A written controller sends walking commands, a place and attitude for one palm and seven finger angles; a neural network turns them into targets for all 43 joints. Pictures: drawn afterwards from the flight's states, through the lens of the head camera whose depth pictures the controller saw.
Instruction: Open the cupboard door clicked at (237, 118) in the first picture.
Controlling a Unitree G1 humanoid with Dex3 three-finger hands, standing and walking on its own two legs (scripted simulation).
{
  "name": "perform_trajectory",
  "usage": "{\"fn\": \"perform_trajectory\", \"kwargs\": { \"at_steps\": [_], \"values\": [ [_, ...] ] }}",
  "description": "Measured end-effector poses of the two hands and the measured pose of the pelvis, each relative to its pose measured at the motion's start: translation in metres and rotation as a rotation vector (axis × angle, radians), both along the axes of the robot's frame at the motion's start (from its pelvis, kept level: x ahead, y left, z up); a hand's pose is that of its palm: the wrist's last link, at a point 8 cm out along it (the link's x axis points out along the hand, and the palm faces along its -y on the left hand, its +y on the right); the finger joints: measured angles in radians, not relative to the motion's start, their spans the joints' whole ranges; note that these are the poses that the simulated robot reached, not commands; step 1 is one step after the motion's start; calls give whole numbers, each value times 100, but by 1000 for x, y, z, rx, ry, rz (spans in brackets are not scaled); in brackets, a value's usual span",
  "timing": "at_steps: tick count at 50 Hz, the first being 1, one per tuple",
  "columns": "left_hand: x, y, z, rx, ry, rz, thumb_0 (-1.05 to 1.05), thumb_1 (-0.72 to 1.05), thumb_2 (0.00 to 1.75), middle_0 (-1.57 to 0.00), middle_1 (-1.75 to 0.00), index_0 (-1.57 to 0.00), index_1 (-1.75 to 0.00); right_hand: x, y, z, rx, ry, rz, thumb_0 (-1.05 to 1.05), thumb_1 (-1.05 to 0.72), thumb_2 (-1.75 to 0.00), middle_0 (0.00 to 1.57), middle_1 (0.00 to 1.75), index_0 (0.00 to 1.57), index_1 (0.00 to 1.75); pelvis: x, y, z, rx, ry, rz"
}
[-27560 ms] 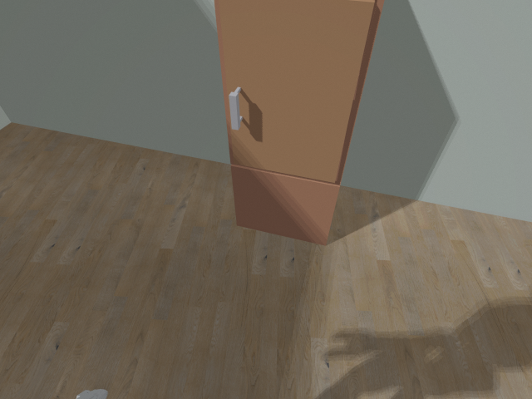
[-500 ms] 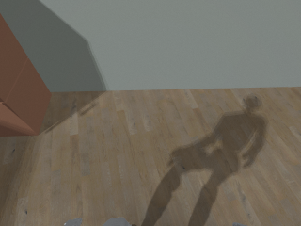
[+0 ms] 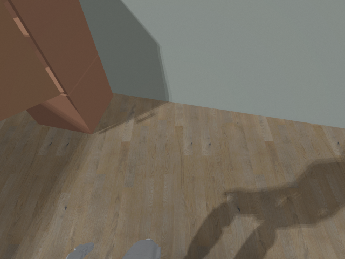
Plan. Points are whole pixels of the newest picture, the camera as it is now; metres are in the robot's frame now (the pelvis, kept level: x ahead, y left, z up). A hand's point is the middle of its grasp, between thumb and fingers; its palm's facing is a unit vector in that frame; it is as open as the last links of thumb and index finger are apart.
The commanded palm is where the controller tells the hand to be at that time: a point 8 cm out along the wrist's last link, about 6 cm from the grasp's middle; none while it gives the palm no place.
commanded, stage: turn to face it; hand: left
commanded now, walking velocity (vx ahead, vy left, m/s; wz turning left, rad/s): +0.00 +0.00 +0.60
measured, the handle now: out of the picture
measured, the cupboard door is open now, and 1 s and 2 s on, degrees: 49 49 49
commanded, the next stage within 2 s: take the last steps up to it in 1.00 s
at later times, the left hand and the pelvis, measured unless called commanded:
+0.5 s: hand out of the picture +0.06 +0.23 -0.15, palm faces +0.31 -0.91 -0.26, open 7.4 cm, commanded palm none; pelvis +0.02 -0.01 +0.00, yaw +18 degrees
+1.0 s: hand out of the picture -0.04 +0.21 -0.18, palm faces +0.56 -0.80 -0.21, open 7.4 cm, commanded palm none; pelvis +0.03 +0.00 +0.00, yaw +32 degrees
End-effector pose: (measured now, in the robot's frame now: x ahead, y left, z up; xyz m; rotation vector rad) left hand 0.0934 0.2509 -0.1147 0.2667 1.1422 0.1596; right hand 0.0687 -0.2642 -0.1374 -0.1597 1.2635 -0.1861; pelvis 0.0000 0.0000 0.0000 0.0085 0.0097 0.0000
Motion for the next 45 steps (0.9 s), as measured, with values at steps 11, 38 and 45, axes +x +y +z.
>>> {"fn": "perform_trajectory", "kwargs": {
  "at_steps": [11,38,45],
  "values": [
    [-65,17,-38,-93,83,204,0,90,90,-21,-30,-20,-30,80,33,12,-54,-83,226,0,-91,-90,20,30,19,30,10,16,-13,-3,10,164],
    [-108,-18,-15,-70,31,498,0,90,90,-20,-29,-20,-30,163,55,14,-19,-37,510,0,-91,-90,20,30,19,30,36,-13,1,7,1,489],
    [-156,-14,-44,-130,128,617,1,90,90,-20,-29,-20,-30,185,104,18,-45,-113,638,0,-91,-90,20,30,19,30,33,4,-10,-15,-3,541]
  ]
}}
